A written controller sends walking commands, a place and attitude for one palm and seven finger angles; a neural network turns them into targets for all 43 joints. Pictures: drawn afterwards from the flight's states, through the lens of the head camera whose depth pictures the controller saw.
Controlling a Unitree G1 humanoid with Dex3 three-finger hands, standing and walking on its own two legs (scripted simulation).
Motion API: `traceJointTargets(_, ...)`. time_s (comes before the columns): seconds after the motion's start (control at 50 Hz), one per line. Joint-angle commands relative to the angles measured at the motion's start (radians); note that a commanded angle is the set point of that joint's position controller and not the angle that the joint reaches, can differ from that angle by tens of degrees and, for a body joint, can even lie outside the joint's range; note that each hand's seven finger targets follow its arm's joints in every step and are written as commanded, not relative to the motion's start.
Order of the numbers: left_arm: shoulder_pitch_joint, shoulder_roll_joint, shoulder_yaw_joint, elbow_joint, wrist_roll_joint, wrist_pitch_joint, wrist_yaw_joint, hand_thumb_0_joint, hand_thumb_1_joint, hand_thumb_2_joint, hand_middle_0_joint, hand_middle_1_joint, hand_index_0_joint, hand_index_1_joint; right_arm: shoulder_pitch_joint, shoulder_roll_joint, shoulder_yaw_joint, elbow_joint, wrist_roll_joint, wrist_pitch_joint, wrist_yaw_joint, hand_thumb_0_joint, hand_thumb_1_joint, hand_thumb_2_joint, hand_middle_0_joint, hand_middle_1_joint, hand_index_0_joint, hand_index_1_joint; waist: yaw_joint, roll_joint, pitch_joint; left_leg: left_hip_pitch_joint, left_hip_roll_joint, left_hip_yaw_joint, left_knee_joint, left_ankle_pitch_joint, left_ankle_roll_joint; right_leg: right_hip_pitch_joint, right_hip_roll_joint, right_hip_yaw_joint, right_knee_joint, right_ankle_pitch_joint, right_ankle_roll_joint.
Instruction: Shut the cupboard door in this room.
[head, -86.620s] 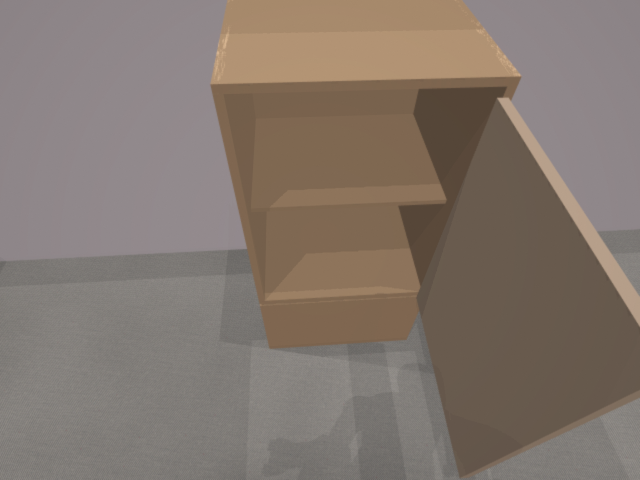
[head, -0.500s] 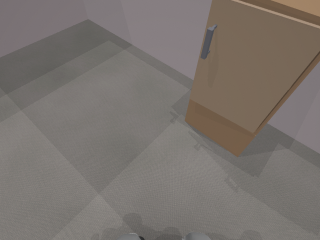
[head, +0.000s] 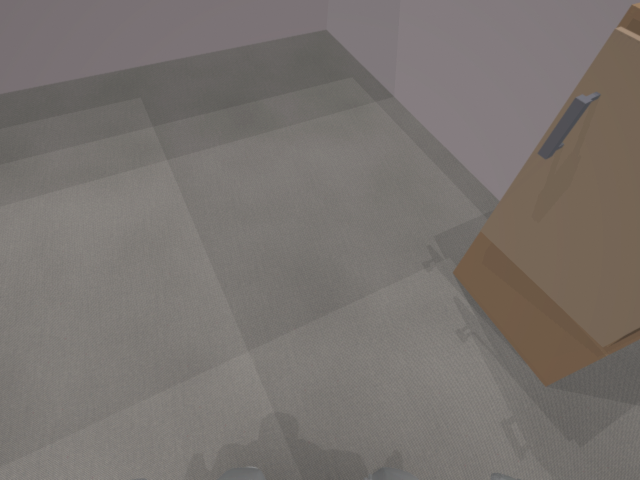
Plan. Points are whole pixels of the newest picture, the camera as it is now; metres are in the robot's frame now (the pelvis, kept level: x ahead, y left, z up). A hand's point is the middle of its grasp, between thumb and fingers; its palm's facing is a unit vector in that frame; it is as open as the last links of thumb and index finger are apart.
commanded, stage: walk to a spot facing it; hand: left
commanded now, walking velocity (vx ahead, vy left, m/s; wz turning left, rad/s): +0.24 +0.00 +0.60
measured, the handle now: (569, 125) +0.77 -0.47 +0.00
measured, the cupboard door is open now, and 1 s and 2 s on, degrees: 5 5 5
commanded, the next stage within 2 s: turn to face it in 0.50 s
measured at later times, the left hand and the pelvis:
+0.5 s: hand out of the picture +0.00 +0.17 -0.14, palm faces +0.39 -0.89 -0.23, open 7.4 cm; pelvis +0.07 -0.01 +0.02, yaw +21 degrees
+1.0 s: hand (153, 474) +0.14 +0.23 -0.16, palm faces +0.34 -0.91 -0.21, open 7.4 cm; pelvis +0.16 +0.04 +0.01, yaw +16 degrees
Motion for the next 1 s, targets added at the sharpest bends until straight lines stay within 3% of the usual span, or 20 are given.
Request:
traceJointTargets(0.0,-0.054,0.081,0.021,-0.113,-0.004,-0.029,-0.013,0.0,0.9,0.9,-0.2,-0.3,-0.2,-0.3,0.087,-0.197,-0.035,-0.043,-0.009,-0.013,-0.036,0.0,-0.9,-0.9,0.2,0.3,0.2,0.3,-0.043,0.27,-0.135,0.211,0.246,-0.339,-0.302,0.221,0.154,-0.187,0.024,0.065,0.081,0.064,0.001)
traceJointTargets(0.08,-0.02,0.071,0.016,-0.093,-0.002,-0.039,-0.032,0.0,0.9,0.9,-0.2,-0.3,-0.2,-0.3,0.053,-0.212,-0.04,-0.046,-0.009,-0.011,-0.03,0.0,-0.9,-0.9,0.2,0.3,0.2,0.3,-0.027,0.254,-0.105,0.103,0.197,-0.354,-0.34,-0.091,0.139,-0.034,0.083,0.008,-0.194,0.08,-0.011)
traceJointTargets(0.14,0.176,0.088,0.032,-0.034,0.006,-0.05,-0.037,0.0,0.9,0.9,-0.2,-0.3,-0.2,-0.3,-0.041,-0.189,-0.04,-0.071,0.0,-0.002,-0.025,0.0,-0.9,-0.9,0.2,0.3,0.2,0.3,0.073,0.172,-0.072,-0.21,0.103,-0.307,-0.243,-0.357,0.092,0.321,0.119,-0.026,-0.434,0.178,-0.014)
traceJointTargets(0.16,0.264,0.154,0.048,-0.023,0.019,-0.064,-0.028,0.0,0.9,0.9,-0.2,-0.3,-0.2,-0.3,-0.056,-0.133,-0.03,-0.088,0.011,-0.004,-0.02,0.0,-0.9,-0.9,0.2,0.3,0.2,0.3,0.121,-0.041,-0.085,-0.387,-0.012,-0.197,0.005,-0.371,0.039,0.471,-0.033,0.178,-0.644,-0.05,-0.058)
traceJointTargets(0.18,0.277,0.229,0.055,-0.032,0.022,-0.065,-0.012,0.0,0.9,0.9,-0.2,-0.3,-0.2,-0.3,-0.07,-0.063,-0.016,-0.116,0.014,-0.012,-0.015,0.0,-0.9,-0.9,0.2,0.3,0.2,0.3,0.138,-0.287,-0.064,-0.487,-0.096,-0.053,0.353,-0.337,-0.014,0.43,-0.327,0.571,-0.855,-0.278,-0.162)
traceJointTargets(0.2,0.21,0.21,0.049,-0.048,0.003,-0.07,-0.006,0.0,0.9,0.9,-0.2,-0.3,-0.2,-0.3,-0.059,-0.113,-0.03,-0.113,-0.001,-0.008,-0.009,0.0,-0.9,-0.9,0.2,0.3,0.2,0.3,0.075,-0.181,-0.022,-0.444,-0.006,-0.122,0.532,-0.233,-0.01,0.28,-0.371,0.598,-0.883,-0.309,-0.201)
traceJointTargets(0.26,0.042,0.106,0.029,-0.066,0.003,-0.094,-0.001,0.0,0.9,0.9,-0.2,-0.3,-0.2,-0.3,-0.001,-0.078,-0.034,-0.057,-0.005,0.003,0.02,0.0,-0.9,-0.9,0.2,0.3,0.2,0.3,-0.024,-0.085,0.001,-0.35,0.07,-0.087,0.612,-0.017,-0.03,0.148,-0.253,0.255,-0.827,-0.036,-0.164)
traceJointTargets(0.3,0.091,0.085,0.024,-0.043,0.003,-0.109,-0.001,0.0,0.9,0.9,-0.2,-0.3,-0.2,-0.3,-0.006,-0.042,-0.022,-0.047,0.0,0.002,0.029,0.0,-0.9,-0.9,0.2,0.3,0.2,0.3,-0.008,-0.075,-0.027,-0.321,0.066,-0.03,0.504,0.011,-0.043,0.238,-0.201,0.08,-0.772,0.277,-0.157)
traceJointTargets(0.38,0.205,0.096,0.025,0.019,0.005,-0.108,0.003,0.0,0.9,0.9,-0.2,-0.3,-0.2,-0.3,-0.071,0.002,-0.004,-0.058,0.005,0.002,0.035,0.0,-0.9,-0.9,0.2,0.3,0.2,0.3,0.034,-0.083,-0.047,-0.313,0.054,0.048,0.296,-0.008,-0.041,0.402,-0.207,-0.058,-0.683,0.693,-0.15)
traceJointTargets(0.46,0.217,0.122,0.032,0.03,0.008,-0.098,0.004,0.0,0.9,0.9,-0.2,-0.3,-0.2,-0.3,-0.107,0.0,0.006,-0.079,0.009,-0.006,0.039,0.0,-0.9,-0.9,0.2,0.3,0.2,0.3,0.047,-0.124,-0.062,-0.177,0.043,0.101,0.08,-0.023,-0.015,0.392,-0.243,-0.108,-0.602,0.789,-0.138)
traceJointTargets(0.52,0.177,0.16,0.046,0.013,-0.001,-0.095,-0.004,0.0,0.9,0.9,-0.2,-0.3,-0.2,-0.3,0.031,-0.054,-0.005,-0.054,0.001,-0.023,0.029,0.0,-0.9,-0.9,0.2,0.3,0.2,0.3,-0.031,-0.054,-0.145,0.137,-0.017,0.153,-0.107,0.056,0.014,0.283,-0.221,-0.19,-0.385,0.774,-0.1)
traceJointTargets(0.54,0.176,0.135,0.042,0.003,-0.006,-0.092,-0.012,0.0,0.9,0.9,-0.2,-0.3,-0.2,-0.3,0.143,-0.128,-0.025,-0.025,-0.003,-0.031,0.02,0.0,-0.9,-0.9,0.2,0.3,0.2,0.3,-0.088,0.072,-0.228,0.378,0.055,0.05,-0.181,0.119,0.043,0.127,-0.189,-0.206,-0.162,0.607,-0.06)
traceJointTargets(0.56,0.146,0.07,0.026,-0.049,-0.013,-0.087,-0.028,0.0,0.9,0.9,-0.2,-0.3,-0.2,-0.3,0.254,-0.271,-0.061,-0.012,-0.012,-0.036,0.01,0.0,-0.9,-0.9,0.2,0.3,0.2,0.3,-0.137,0.375,-0.274,0.557,0.375,-0.422,-0.237,0.312,0.184,-0.218,-0.019,-0.195,0.147,-0.062,0.012)
traceJointTargets(0.58,0.04,0.071,0.015,-0.104,-0.004,-0.079,-0.02,0.0,0.9,0.9,-0.2,-0.3,-0.2,-0.3,0.323,-0.298,-0.061,0.021,0.002,-0.03,-0.007,0.0,-0.9,-0.9,0.2,0.3,0.2,0.3,-0.164,0.257,-0.255,0.516,0.467,-0.49,-0.294,0.395,0.257,-0.309,-0.007,-0.034,0.248,-0.12,-0.008)
traceJointTargets(0.66,0.123,0.01,0.003,0.008,0.002,-0.049,-0.01,0.0,0.9,0.9,-0.2,-0.3,-0.2,-0.3,0.047,-0.104,0.009,-0.018,-0.001,-0.05,-0.046,0.0,-0.9,-0.9,0.2,0.3,0.2,0.3,-0.012,0.256,-0.121,0.129,0.317,-0.195,-0.369,0.19,0.154,-0.13,-0.032,0.066,0.145,0.107,-0.026)
traceJointTargets(0.72,0.169,-0.039,-0.021,0.072,-0.002,-0.033,-0.007,0.0,0.9,0.9,-0.2,-0.3,-0.2,-0.3,0.028,-0.074,0.025,0.02,0.001,-0.056,-0.055,0.0,-0.9,-0.9,0.2,0.3,0.2,0.3,0.02,0.178,-0.141,0.109,0.281,-0.075,-0.364,0.305,0.143,0.01,0.01,0.047,-0.089,0.153,-0.031)
traceJointTargets(0.84,0.172,-0.023,0.0,0.076,0.007,-0.018,-0.021,0.0,0.9,0.9,-0.2,-0.3,-0.2,-0.3,-0.022,-0.095,-0.003,0.043,0.005,-0.018,-0.051,0.0,-0.9,-0.9,0.2,0.3,0.2,0.3,0.049,0.159,-0.023,0.001,0.274,0.013,-0.293,0.018,0.096,0.133,0.092,-0.002,-0.347,0.323,-0.037)
traceJointTargets(0.9,0.165,0.094,0.026,0.045,0.017,-0.036,-0.019,0.0,0.9,0.9,-0.2,-0.3,-0.2,-0.3,0.0,-0.049,-0.009,0.019,0.017,-0.01,-0.043,0.0,-0.9,-0.9,0.2,0.3,0.2,0.3,0.04,-0.069,-0.026,-0.019,0.096,0.152,-0.011,-0.115,-0.008,0.106,-0.074,0.31,-0.563,0.585,-0.135)
traceJointTargets(0.94,0.187,0.15,0.043,0.046,0.009,-0.049,-0.005,0.0,0.9,0.9,-0.2,-0.3,-0.2,-0.3,-0.018,-0.03,-0.001,-0.008,0.02,0.001,-0.048,0.0,-0.9,-0.9,0.2,0.3,0.2,0.3,0.071,-0.253,-0.127,-0.133,0.016,0.043,0.312,-0.31,-0.035,0.233,-0.203,0.544,-0.683,0.711,-0.287)
traceJointTargets(0.98,0.133,0.123,0.051,0.035,0.007,-0.041,0.01,0.0,0.9,0.9,-0.2,-0.3,-0.2,-0.3,-0.023,-0.047,-0.006,-0.008,0.026,-0.009,-0.052,0.0,-0.9,-0.9,0.2,0.3,0.2,0.3,0.048,-0.145,-0.166,-0.212,0.031,-0.039,0.417,-0.224,-0.039,0.334,-0.169,0.468,-0.613,0.795,-0.306)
